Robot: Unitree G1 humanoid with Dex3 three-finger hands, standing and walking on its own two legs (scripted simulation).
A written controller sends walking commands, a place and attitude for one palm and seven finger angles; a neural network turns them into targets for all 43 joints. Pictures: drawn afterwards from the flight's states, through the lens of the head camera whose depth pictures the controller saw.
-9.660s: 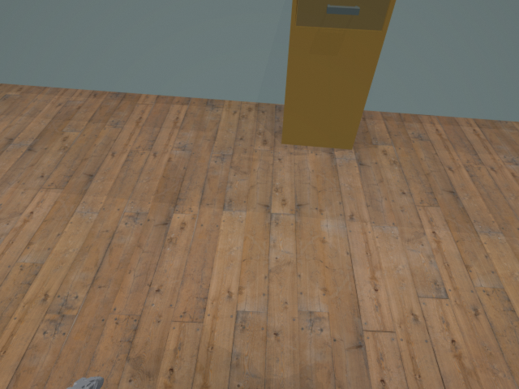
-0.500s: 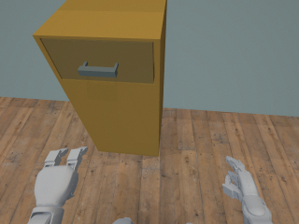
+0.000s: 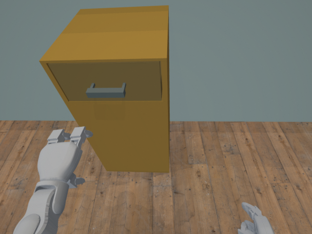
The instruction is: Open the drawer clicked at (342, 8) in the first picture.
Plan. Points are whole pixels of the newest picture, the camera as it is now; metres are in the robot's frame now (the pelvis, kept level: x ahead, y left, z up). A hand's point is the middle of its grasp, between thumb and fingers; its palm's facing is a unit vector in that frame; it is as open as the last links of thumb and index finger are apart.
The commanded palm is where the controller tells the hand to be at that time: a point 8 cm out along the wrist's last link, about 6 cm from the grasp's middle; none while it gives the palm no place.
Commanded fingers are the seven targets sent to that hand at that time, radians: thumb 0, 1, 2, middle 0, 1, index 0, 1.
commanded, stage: raise the hand with hooked fingers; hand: left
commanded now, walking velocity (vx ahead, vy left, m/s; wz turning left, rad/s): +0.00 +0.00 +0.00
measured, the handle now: (107, 88) +0.56 +0.26 +0.03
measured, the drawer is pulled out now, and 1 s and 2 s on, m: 0.00 0.00 0.00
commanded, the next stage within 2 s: move the hooked fingers above the handle in 0.88 s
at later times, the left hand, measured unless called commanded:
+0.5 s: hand (69, 122) +0.31 +0.24 +0.15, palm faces +0.10 -0.04 -0.99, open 13.8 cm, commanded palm +0.28 +0.24 +0.20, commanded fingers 0.00 -0.50 0.30 -0.30 -1.20 -0.30 -1.20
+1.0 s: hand (72, 125) +0.31 +0.24 +0.14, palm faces +0.10 -0.06 -0.99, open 13.9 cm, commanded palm +0.28 +0.24 +0.19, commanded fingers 0.00 -0.50 0.30 -0.30 -1.20 -0.30 -1.20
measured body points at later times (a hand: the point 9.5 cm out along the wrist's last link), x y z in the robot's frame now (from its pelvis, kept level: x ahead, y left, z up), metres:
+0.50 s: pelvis +0.01 +0.00 +0.02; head +0.01 -0.05 +0.46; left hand +0.30 +0.24 +0.20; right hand +0.23 -0.20 -0.09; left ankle -0.02 +0.12 -0.73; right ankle +0.02 -0.13 -0.73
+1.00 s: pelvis +0.00 -0.01 +0.02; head +0.01 -0.06 +0.47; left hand +0.30 +0.24 +0.20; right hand +0.20 -0.23 -0.10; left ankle -0.02 +0.12 -0.73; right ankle +0.02 -0.13 -0.73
